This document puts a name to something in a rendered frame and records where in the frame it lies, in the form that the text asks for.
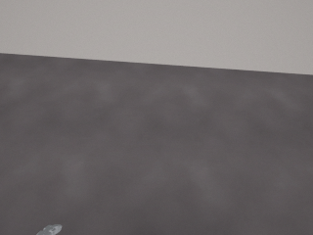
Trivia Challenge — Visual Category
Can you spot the robot left hand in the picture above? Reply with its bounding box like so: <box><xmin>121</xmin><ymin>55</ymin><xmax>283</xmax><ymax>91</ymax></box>
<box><xmin>36</xmin><ymin>224</ymin><xmax>62</xmax><ymax>235</ymax></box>

